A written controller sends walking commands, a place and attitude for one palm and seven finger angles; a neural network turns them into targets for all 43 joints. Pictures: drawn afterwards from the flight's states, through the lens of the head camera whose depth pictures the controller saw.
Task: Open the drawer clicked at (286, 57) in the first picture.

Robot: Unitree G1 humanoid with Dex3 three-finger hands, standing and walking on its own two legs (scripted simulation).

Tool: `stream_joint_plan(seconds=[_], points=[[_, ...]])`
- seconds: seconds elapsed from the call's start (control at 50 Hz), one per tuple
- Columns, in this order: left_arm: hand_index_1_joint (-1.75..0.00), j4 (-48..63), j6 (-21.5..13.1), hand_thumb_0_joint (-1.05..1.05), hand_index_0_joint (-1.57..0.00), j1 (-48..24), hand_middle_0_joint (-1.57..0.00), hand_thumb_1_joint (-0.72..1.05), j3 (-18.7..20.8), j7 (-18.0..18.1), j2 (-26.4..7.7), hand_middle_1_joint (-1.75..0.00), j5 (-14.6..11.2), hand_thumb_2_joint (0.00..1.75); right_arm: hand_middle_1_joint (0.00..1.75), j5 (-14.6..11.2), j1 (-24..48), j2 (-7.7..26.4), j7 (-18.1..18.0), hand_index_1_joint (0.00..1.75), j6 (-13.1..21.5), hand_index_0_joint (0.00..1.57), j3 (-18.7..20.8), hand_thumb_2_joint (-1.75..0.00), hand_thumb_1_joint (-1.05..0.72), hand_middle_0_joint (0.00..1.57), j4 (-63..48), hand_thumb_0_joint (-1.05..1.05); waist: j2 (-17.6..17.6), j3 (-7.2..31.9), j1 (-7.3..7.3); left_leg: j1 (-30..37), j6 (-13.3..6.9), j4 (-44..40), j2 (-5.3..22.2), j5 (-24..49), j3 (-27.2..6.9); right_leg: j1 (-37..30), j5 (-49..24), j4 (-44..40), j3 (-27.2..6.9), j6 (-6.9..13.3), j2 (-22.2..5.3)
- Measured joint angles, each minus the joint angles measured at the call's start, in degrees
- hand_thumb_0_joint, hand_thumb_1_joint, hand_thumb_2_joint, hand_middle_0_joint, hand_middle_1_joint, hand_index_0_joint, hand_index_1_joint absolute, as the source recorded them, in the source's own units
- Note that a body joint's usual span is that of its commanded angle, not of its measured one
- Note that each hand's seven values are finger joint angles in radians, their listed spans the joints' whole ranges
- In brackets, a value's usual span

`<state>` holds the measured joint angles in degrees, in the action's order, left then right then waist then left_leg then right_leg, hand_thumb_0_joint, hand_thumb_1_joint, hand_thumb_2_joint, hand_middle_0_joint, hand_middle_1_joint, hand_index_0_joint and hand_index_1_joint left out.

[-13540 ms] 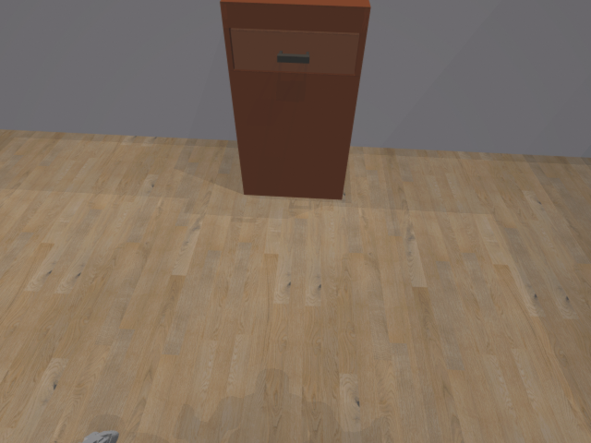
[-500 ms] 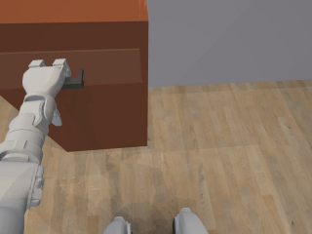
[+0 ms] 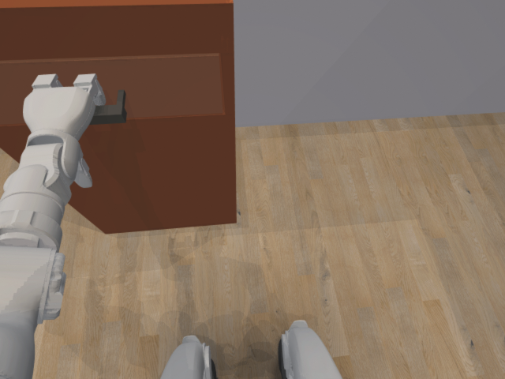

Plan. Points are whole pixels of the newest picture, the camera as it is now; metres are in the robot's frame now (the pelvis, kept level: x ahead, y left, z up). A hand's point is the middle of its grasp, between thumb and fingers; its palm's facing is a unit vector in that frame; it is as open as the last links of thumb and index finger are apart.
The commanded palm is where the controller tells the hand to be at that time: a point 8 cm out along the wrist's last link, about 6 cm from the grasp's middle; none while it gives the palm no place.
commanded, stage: lower the fingers behind the handle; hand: left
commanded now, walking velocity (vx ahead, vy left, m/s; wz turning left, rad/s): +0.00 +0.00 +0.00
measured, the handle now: (91, 106) +0.57 +0.25 +0.02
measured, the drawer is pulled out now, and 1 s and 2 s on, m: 0.00 0.00 0.00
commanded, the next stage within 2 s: lift the fingers back up to retry in 0.10 s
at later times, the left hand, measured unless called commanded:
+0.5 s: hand (76, 128) +0.51 +0.25 +0.04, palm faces -0.09 -0.01 -1.00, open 13.8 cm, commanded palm +0.50 +0.25 +0.10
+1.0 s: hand (68, 109) +0.51 +0.25 +0.08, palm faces -0.08 -0.03 -1.00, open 13.8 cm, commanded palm +0.49 +0.25 +0.14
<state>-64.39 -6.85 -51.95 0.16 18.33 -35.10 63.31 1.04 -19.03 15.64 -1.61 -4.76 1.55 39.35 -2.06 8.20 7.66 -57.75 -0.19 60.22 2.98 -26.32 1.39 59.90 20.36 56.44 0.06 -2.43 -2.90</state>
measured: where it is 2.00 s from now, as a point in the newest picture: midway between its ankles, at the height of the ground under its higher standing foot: outside the picture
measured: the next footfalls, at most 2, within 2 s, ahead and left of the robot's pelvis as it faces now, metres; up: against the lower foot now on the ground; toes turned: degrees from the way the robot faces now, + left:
none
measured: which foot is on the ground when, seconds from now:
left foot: down 0.00-1.00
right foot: down 0.00-1.00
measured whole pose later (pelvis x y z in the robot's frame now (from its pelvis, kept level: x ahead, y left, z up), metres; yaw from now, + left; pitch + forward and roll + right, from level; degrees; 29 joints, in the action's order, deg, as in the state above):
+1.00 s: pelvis +0.05 +0.00 +0.05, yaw +0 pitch +18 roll -1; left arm -54.4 -8.0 -41.1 1.0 13.1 -30.8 61.5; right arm 0.8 -19.7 14.9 -0.6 -7.1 3.7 39.4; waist -2.7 7.7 4.6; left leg -37.9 0.2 44.2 3.1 -24.1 2.3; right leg 40.4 18.4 41.0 0.2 -2.4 -2.4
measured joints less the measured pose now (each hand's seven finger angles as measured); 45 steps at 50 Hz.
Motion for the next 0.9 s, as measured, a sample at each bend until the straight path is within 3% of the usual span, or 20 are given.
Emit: stream_joint_plan(seconds=[0.2,0.36,0.5,0.62,0.74,0.9], points=[[-1.2,0.46,-1.82,0.0,-0.32,-1.38,-0.27,-0.49,0.69,-1.35,-1.92,-1.33,-0.21,0.3,0.3,-0.38,-0.72,0.56,-0.68,0.3,0.51,0.21,-0.48,-0.9,-0.91,0.21,-0.89,0.0,0.09,-0.13,0.48,-2.22,0.04,1.66,0.04,-0.18,-0.18,2.17,0.14,1.57,0.01,0.06,0.06],[-1.2,1.2,-0.63,0.0,-0.32,-1.77,-0.28,-0.49,0.51,-2.32,-1.97,-1.33,-0.29,0.3,0.3,-0.33,-0.45,0.41,-0.78,0.3,0.54,0.21,-0.23,-0.9,-0.91,0.2,-0.71,0.0,-0.26,-0.88,0.63,-2.05,0.04,1.13,0.0,0.25,-0.31,1.82,-0.34,0.81,0.13,0.0,0.06],[-1.2,2.15,-1.26,0.0,-0.32,0.71,-0.29,-0.49,1.39,-4.28,-1.37,-1.26,-1.01,0.3,0.3,-0.06,-1.49,-0.24,-0.9,0.3,0.43,0.21,-0.06,-0.9,-0.91,0.21,-0.15,0.0,-0.31,-1.36,0.59,2.4,0.01,-3.07,0.16,1.29,-0.08,-2.73,-1.56,-3.66,0.18,0.03,0.31],[-1.2,4.63,-2.79,0.0,-0.32,3.59,-0.31,-0.49,2.03,-2.91,0.14,-1.22,-0.81,0.3,0.3,0.43,-2.8,-0.46,-0.45,0.3,0.04,0.21,0.7,-0.9,-0.91,0.21,1.31,0.0,-0.21,-1.01,0.02,6.72,0.08,-6.47,0.25,1.54,-0.11,-7.23,-1.87,-7.29,0.46,0.05,0.45],[-1.2,5.51,-0.33,0.0,-0.32,4.99,-0.32,-0.49,1.19,-1.56,1.73,-1.2,-0.96,0.3,0.3,0.37,-2.91,-0.28,0.53,0.3,-0.93,0.21,1.56,-0.9,-0.91,0.21,2.23,0.0,-0.47,-0.81,-0.8,11.36,0.12,-9.73,0.25,1.6,0.01,-11.9,-1.92,-10.56,0.58,0.04,0.5],[-1.2,8.67,0.37,0.0,-0.32,8.14,-0.32,-0.49,0.57,-4.53,3.65,-1.2,-2.36,0.3,0.3,-0.13,-1.96,-0.52,0.83,0.3,-1.9,0.21,2.15,-0.9,-0.91,0.2,1.27,0.0,-0.78,-0.45,-2.25,17.85,0.21,-14.58,0.19,2.11,0.67,-17.87,-2.18,-14.7,0.23,-0.08,0.54]])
